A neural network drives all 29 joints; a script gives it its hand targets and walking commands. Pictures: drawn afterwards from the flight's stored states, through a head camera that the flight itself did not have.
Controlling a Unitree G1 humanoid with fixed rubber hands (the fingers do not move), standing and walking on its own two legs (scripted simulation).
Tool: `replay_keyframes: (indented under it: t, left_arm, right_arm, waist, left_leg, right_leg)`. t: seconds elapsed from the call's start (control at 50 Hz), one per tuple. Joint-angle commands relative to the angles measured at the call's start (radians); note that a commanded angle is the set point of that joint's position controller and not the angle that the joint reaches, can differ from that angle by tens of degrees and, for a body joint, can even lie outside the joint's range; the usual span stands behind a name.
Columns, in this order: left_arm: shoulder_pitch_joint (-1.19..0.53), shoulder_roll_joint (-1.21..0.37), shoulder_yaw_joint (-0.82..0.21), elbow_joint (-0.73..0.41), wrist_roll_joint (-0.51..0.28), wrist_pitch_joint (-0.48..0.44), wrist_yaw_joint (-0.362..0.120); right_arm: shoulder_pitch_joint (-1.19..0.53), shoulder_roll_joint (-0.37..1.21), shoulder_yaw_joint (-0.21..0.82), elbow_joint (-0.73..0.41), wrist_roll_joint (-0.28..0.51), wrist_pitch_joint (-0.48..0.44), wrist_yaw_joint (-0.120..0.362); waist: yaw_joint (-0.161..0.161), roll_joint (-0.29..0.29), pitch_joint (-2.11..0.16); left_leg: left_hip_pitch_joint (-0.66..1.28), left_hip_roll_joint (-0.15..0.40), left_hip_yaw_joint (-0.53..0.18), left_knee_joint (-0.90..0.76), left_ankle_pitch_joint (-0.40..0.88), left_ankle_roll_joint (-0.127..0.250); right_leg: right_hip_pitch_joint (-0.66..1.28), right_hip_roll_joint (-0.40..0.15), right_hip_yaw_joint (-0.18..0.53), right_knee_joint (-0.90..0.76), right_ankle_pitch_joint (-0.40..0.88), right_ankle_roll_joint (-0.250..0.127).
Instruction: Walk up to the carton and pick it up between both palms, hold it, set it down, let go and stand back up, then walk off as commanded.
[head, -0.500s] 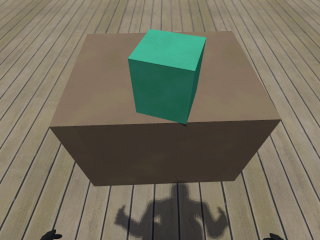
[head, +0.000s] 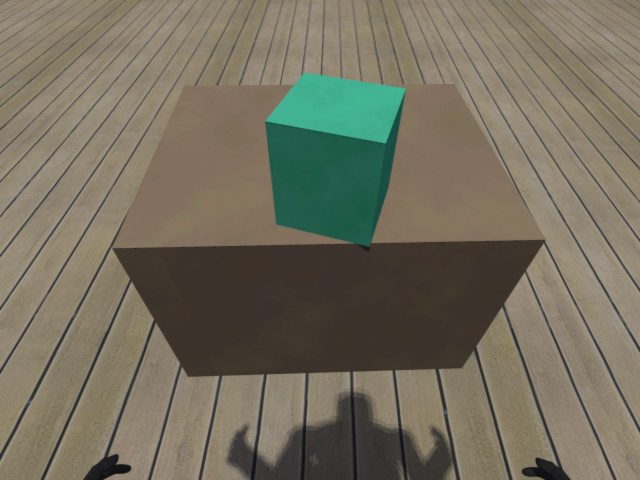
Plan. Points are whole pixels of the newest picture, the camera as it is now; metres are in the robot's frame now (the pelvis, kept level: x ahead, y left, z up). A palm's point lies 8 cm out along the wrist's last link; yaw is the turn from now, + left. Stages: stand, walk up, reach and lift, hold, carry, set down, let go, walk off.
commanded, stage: walk off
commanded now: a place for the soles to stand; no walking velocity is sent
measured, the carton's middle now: (337, 160) +0.72 -0.02 +0.00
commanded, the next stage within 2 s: stand in 0.38 s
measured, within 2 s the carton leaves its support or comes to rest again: neither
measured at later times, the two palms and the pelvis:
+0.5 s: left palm out of the picture +0.12 +0.30 -0.08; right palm out of the picture +0.12 -0.29 -0.08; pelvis +0.01 +0.00 +0.00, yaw +0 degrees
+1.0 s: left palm out of the picture +0.13 +0.30 -0.07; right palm out of the picture +0.13 -0.29 -0.08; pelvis +0.02 +0.00 +0.00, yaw +0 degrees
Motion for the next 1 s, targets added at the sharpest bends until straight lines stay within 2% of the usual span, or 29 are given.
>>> replay_keyframes:
  t: [0.0, 0.06, 0.1, 0.2, 0.22, 0.24, 0.3, 0.36, 0.38, 0.4, 0.42, 0.46, 0.48, 0.5, 0.54, 0.56, 0.58, 0.62, 0.64, 0.72, 0.76, 0.78, 0.82, 0.84, 0.86, 0.88, 0.9, 0.92, 0.98]
  left_arm:
    - [-0.073, 0.201, 0.012, -0.003, -0.017, -0.034, 0.005]
    - [-0.052, 0.211, 0.012, 0.005, -0.014, -0.038, 0.007]
    - [-0.074, 0.215, 0.013, 0.007, -0.013, -0.038, 0.004]
    - [-0.058, 0.204, 0.010, 0.008, -0.011, -0.040, 0.008]
    - [-0.057, 0.203, 0.013, 0.004, -0.009, -0.039, 0.008]
    - [-0.078, 0.213, 0.016, 0.004, -0.009, -0.039, 0.012]
    - [-0.069, 0.203, 0.010, 0.007, -0.009, -0.039, 0.011]
    - [-0.065, 0.201, 0.009, 0.009, -0.008, -0.038, 0.011]
    - [-0.098, 0.191, 0.020, -0.014, -0.019, -0.050, -0.002]
    - [-0.088, 0.174, 0.016, -0.018, -0.029, -0.053, -0.004]
    - [-0.105, 0.175, 0.020, -0.022, -0.024, -0.054, -0.008]
    - [-0.083, 0.163, 0.012, -0.018, -0.025, -0.059, -0.007]
    - [-0.078, 0.175, 0.015, -0.019, -0.022, -0.063, -0.007]
    - [-0.095, 0.177, 0.017, -0.023, -0.022, -0.064, -0.005]
    - [-0.106, 0.186, 0.020, -0.018, -0.018, -0.069, -0.005]
    - [-0.096, 0.174, 0.017, -0.011, -0.023, -0.069, -0.009]
    - [-0.083, 0.184, 0.021, -0.009, -0.018, -0.071, -0.004]
    - [-0.110, 0.174, 0.020, -0.017, -0.024, -0.068, -0.009]
    - [-0.102, 0.165, 0.017, -0.014, -0.025, -0.068, -0.006]
    - [-0.113, 0.182, 0.022, -0.016, -0.019, -0.070, -0.008]
    - [-0.112, 0.174, 0.018, -0.022, -0.020, -0.063, -0.008]
    - [-0.105, 0.171, 0.018, -0.019, -0.018, -0.065, -0.010]
    - [-0.111, 0.168, 0.018, -0.025, -0.019, -0.070, -0.010]
    - [-0.125, 0.178, 0.020, -0.022, -0.018, -0.071, -0.006]
    - [-0.122, 0.173, 0.018, -0.029, -0.019, -0.069, -0.006]
    - [-0.110, 0.174, 0.021, -0.019, -0.018, -0.068, -0.008]
    - [-0.085, 0.179, 0.021, -0.015, -0.018, -0.067, -0.004]
    - [-0.097, 0.169, 0.019, -0.019, -0.017, -0.067, -0.004]
    - [-0.088, 0.167, 0.017, -0.021, -0.022, -0.069, -0.010]
  right_arm:
    - [-0.105, -0.216, -0.112, 0.011, 0.026, -0.024, -0.007]
    - [-0.106, -0.211, -0.109, 0.013, 0.030, -0.026, -0.006]
    - [-0.104, -0.209, -0.105, 0.022, 0.030, -0.023, -0.006]
    - [-0.100, -0.208, -0.105, 0.024, 0.028, -0.027, -0.008]
    - [-0.106, -0.203, -0.100, 0.019, 0.029, -0.026, -0.008]
    - [-0.097, -0.204, -0.104, 0.029, 0.030, -0.025, -0.006]
    - [-0.100, -0.199, -0.098, 0.027, 0.031, -0.025, -0.010]
    - [-0.101, -0.203, -0.099, 0.026, 0.028, -0.027, -0.010]
    - [-0.071, -0.193, -0.079, 0.014, 0.037, -0.026, 0.006]
    - [-0.077, -0.192, -0.079, 0.010, 0.032, -0.031, 0.010]
    - [-0.081, -0.204, -0.083, 0.010, 0.030, -0.033, 0.013]
    - [-0.095, -0.203, -0.080, 0.000, 0.029, -0.032, 0.013]
    - [-0.097, -0.200, -0.078, -0.002, 0.028, -0.033, 0.012]
    - [-0.094, -0.202, -0.080, -0.004, 0.030, -0.036, 0.013]
    - [-0.079, -0.222, -0.084, 0.003, 0.033, -0.043, 0.014]
    - [-0.083, -0.218, -0.085, 0.003, 0.031, -0.043, 0.014]
    - [-0.087, -0.213, -0.080, 0.004, 0.027, -0.041, 0.016]
    - [-0.074, -0.203, -0.078, 0.008, 0.032, -0.041, 0.012]
    - [-0.070, -0.213, -0.081, 0.008, 0.030, -0.041, 0.013]
    - [-0.075, -0.207, -0.081, 0.006, 0.030, -0.040, 0.014]
    - [-0.090, -0.211, -0.080, -0.002, 0.029, -0.038, 0.015]
    - [-0.069, -0.223, -0.090, 0.004, 0.033, -0.038, 0.013]
    - [-0.082, -0.201, -0.082, 0.000, 0.028, -0.038, 0.013]
    - [-0.081, -0.208, -0.088, 0.001, 0.029, -0.039, 0.015]
    - [-0.095, -0.193, -0.079, 0.000, 0.027, -0.039, 0.016]
    - [-0.072, -0.205, -0.082, 0.005, 0.029, -0.036, 0.017]
    - [-0.088, -0.199, -0.080, 0.006, 0.024, -0.039, 0.017]
    - [-0.079, -0.183, -0.079, -0.001, 0.027, -0.039, 0.017]
    - [-0.062, -0.211, -0.085, 0.007, 0.026, -0.039, 0.017]
  waist:
    - [0.054, 0.053, -0.054]
    - [0.050, 0.025, -0.049]
    - [0.042, 0.029, -0.048]
    - [0.049, 0.041, -0.080]
    - [0.054, 0.026, -0.080]
    - [0.044, 0.006, -0.086]
    - [0.045, 0.025, -0.090]
    - [0.049, 0.014, -0.119]
    - [0.028, 0.049, -0.133]
    - [0.035, 0.073, -0.132]
    - [0.037, 0.043, -0.106]
    - [0.045, 0.042, -0.098]
    - [0.046, 0.038, -0.131]
    - [0.038, 0.039, -0.138]
    - [0.033, 0.001, -0.152]
    - [0.035, 0.001, -0.160]
    - [0.038, 0.036, -0.147]
    - [0.027, -0.001, -0.136]
    - [0.032, 0.014, -0.153]
    - [0.028, -0.008, -0.138]
    - [0.036, 0.027, -0.138]
    - [0.030, 0.032, -0.149]
    - [0.034, 0.000, -0.159]
    - [0.021, 0.008, -0.155]
    - [0.035, 0.027, -0.141]
    - [0.028, 0.003, -0.140]
    - [0.045, 0.028, -0.123]
    - [0.030, 0.016, -0.133]
    - [0.033, 0.012, -0.137]
  left_leg:
    - [-0.076, 0.158, -0.181, -0.290, -0.284, 0.052]
    - [-0.069, 0.145, -0.159, -0.255, -0.260, 0.042]
    - [-0.045, 0.133, -0.147, -0.248, -0.241, 0.039]
    - [-0.028, 0.150, -0.152, -0.240, -0.169, 0.048]
    - [-0.028, 0.141, -0.146, -0.227, -0.154, 0.043]
    - [-0.021, 0.129, -0.136, -0.220, -0.139, 0.033]
    - [0.021, 0.134, -0.131, -0.202, -0.056, 0.033]
    - [0.022, 0.139, -0.138, -0.211, -0.027, 0.037]
    - [0.067, 0.149, -0.127, -0.234, -0.082, 0.023]
    - [0.051, 0.152, -0.139, -0.242, -0.112, 0.029]
    - [0.028, 0.153, -0.140, -0.254, -0.124, 0.024]
    - [0.020, 0.157, -0.143, -0.254, -0.112, 0.030]
    - [0.051, 0.156, -0.133, -0.242, -0.063, 0.031]
    - [0.054, 0.156, -0.134, -0.236, -0.028, 0.029]
    - [0.066, 0.157, -0.130, -0.232, -0.033, 0.026]
    - [0.080, 0.157, -0.130, -0.233, -0.015, 0.026]
    - [0.071, 0.153, -0.121, -0.221, 0.005, 0.027]
    - [0.076, 0.155, -0.122, -0.219, 0.019, 0.025]
    - [0.075, 0.151, -0.120, -0.222, 0.000, 0.025]
    - [0.055, 0.144, -0.113, -0.220, -0.021, 0.025]
    - [0.075, 0.153, -0.117, -0.220, -0.009, 0.027]
    - [0.071, 0.154, -0.123, -0.228, -0.028, 0.027]
    - [0.076, 0.149, -0.117, -0.215, -0.016, 0.029]
    - [0.083, 0.141, -0.106, -0.212, -0.002, 0.024]
    - [0.050, 0.148, -0.120, -0.213, -0.026, 0.028]
    - [0.035, 0.151, -0.128, -0.235, -0.047, 0.028]
    - [0.037, 0.148, -0.117, -0.230, -0.038, 0.029]
    - [0.058, 0.143, -0.112, -0.225, -0.027, 0.024]
    - [0.059, 0.143, -0.109, -0.220, -0.036, 0.025]
  right_leg:
    - [0.105, -0.086, 0.125, -0.099, -0.110, -0.037]
    - [0.097, -0.106, 0.148, -0.134, -0.112, -0.043]
    - [0.068, -0.112, 0.164, -0.145, -0.136, -0.050]
    - [0.097, -0.102, 0.135, -0.111, -0.043, -0.045]
    - [0.098, -0.107, 0.144, -0.116, -0.040, -0.046]
    - [0.099, -0.114, 0.152, -0.129, -0.038, -0.051]
    - [0.073, -0.112, 0.145, -0.127, 0.004, -0.048]
    - [0.113, -0.105, 0.134, -0.097, 0.050, -0.043]
    - [0.111, -0.105, 0.128, -0.136, -0.074, -0.044]
    - [0.130, -0.101, 0.128, -0.126, -0.072, -0.039]
    - [0.132, -0.098, 0.111, -0.123, -0.065, -0.040]
    - [0.135, -0.098, 0.119, -0.126, -0.059, -0.040]
    - [0.148, -0.102, 0.118, -0.118, -0.002, -0.038]
    - [0.149, -0.103, 0.114, -0.109, 0.021, -0.043]
    - [0.158, -0.106, 0.111, -0.108, 0.040, -0.044]
    - [0.151, -0.098, 0.102, -0.104, 0.044, -0.041]
    - [0.156, -0.106, 0.108, -0.108, 0.066, -0.042]
    - [0.146, -0.113, 0.103, -0.107, 0.074, -0.040]
    - [0.159, -0.108, 0.106, -0.109, 0.062, -0.043]
    - [0.157, -0.118, 0.115, -0.116, 0.069, -0.041]
    - [0.135, -0.107, 0.106, -0.115, 0.041, -0.043]
    - [0.142, -0.105, 0.104, -0.113, 0.031, -0.043]
    - [0.146, -0.109, 0.110, -0.117, 0.043, -0.049]
    - [0.135, -0.114, 0.119, -0.120, 0.042, -0.051]
    - [0.154, -0.113, 0.107, -0.116, 0.035, -0.044]
    - [0.167, -0.107, 0.102, -0.106, 0.038, -0.041]
    - [0.162, -0.111, 0.112, -0.113, 0.042, -0.042]
    - [0.144, -0.112, 0.113, -0.113, 0.037, -0.045]
    - [0.142, -0.112, 0.109, -0.119, 0.027, -0.045]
